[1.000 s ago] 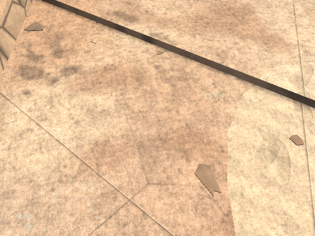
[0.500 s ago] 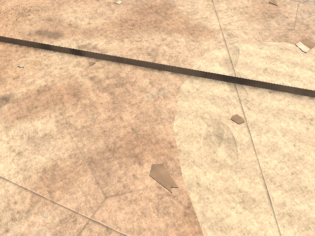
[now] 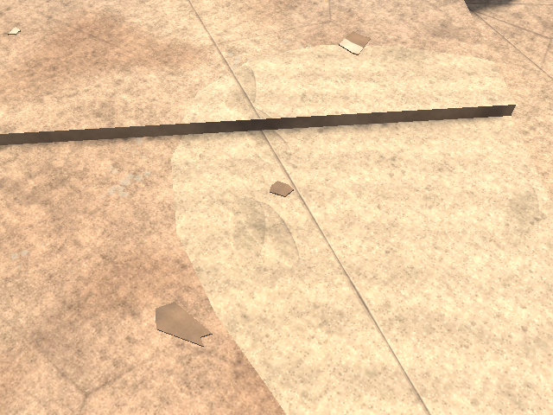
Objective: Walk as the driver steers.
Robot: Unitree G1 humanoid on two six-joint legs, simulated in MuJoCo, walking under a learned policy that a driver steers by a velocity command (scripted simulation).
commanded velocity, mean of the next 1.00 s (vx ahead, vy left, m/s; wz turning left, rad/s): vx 0.00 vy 0.00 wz -0.15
